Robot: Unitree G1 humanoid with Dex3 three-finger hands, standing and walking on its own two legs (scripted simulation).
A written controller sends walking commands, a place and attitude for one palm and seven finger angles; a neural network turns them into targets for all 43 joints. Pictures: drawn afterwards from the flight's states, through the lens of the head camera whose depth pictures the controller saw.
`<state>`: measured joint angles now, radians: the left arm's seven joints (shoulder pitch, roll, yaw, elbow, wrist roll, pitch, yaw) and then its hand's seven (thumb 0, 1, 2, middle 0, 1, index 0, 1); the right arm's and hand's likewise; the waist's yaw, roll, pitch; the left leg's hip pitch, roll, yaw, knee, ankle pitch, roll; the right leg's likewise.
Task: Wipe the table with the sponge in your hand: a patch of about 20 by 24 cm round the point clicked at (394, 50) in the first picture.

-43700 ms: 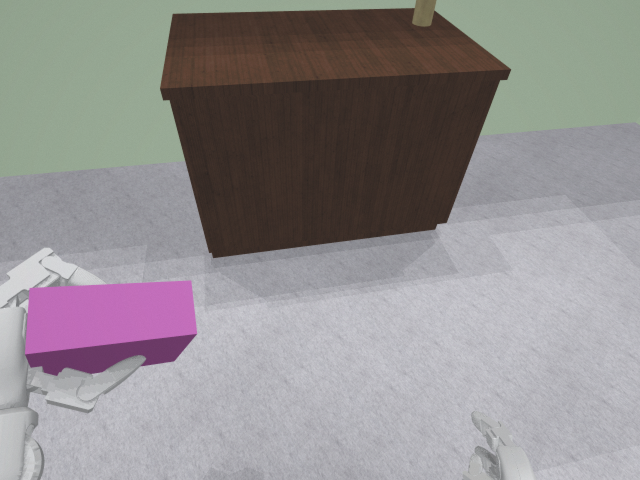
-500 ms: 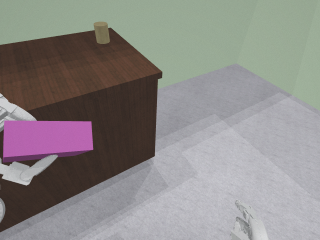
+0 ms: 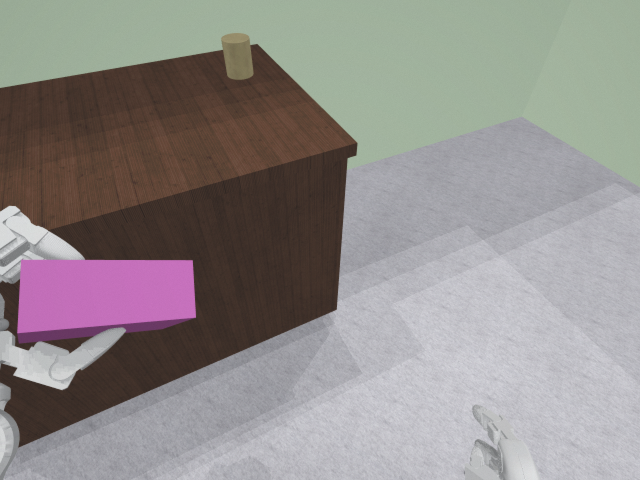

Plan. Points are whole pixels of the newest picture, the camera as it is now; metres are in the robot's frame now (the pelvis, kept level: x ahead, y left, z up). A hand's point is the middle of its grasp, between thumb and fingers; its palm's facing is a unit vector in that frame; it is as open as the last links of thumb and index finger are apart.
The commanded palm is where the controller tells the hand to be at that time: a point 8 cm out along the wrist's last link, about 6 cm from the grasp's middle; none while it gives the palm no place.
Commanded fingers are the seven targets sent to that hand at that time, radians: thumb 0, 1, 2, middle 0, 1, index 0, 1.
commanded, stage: stop stepping back and stand still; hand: left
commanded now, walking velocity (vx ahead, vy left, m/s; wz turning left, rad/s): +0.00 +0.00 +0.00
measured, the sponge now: (131, 300) +0.24 +0.19 +0.17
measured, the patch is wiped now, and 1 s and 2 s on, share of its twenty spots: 1.00 1.00 1.00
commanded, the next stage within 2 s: stand and wait in 0.90 s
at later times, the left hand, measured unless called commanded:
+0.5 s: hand (24, 305) +0.21 +0.26 +0.21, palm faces +0.39 -0.85 -0.36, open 9.6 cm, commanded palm +0.16 +0.30 +0.23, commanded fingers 0.00 0.10 1.30 -1.20 -1.60 -1.20 -1.60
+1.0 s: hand (15, 325) +0.20 +0.26 +0.20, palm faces +0.39 -0.84 -0.37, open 9.6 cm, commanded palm +0.14 +0.30 +0.23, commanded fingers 0.00 0.10 1.30 -1.20 -1.60 -1.20 -1.60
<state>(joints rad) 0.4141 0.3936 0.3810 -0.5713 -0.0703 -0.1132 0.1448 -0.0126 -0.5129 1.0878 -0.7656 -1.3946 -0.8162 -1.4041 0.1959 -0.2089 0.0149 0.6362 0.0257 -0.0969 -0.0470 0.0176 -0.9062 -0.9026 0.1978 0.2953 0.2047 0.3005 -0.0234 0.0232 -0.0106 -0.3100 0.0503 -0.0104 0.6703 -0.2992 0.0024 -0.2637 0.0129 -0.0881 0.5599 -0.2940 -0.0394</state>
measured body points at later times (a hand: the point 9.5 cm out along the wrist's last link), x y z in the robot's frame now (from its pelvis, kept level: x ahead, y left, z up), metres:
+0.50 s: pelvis +0.00 +0.02 +0.01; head -0.01 +0.03 +0.46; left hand +0.19 +0.30 +0.23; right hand +0.18 -0.20 -0.06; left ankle +0.00 +0.14 -0.73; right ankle +0.00 -0.10 -0.73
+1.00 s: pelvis -0.02 +0.03 +0.01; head -0.03 +0.03 +0.46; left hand +0.17 +0.30 +0.22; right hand +0.14 -0.21 -0.07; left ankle +0.00 +0.14 -0.73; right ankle +0.01 -0.10 -0.73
